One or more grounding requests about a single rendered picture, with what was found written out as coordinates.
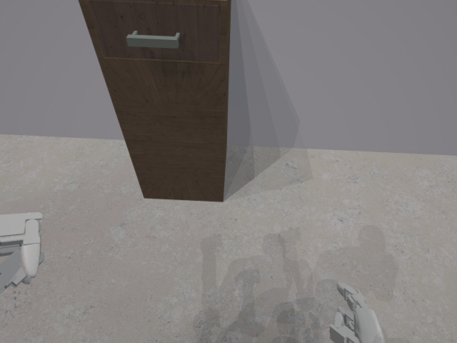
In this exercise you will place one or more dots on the drawer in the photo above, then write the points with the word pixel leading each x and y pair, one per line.
pixel 198 24

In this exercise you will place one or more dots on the cabinet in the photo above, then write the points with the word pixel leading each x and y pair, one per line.
pixel 173 115

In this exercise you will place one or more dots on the left robot hand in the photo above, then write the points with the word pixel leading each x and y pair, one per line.
pixel 20 238

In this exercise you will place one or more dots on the right robot hand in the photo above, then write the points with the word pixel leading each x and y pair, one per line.
pixel 362 327

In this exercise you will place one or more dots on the handle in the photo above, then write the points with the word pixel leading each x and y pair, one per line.
pixel 153 41

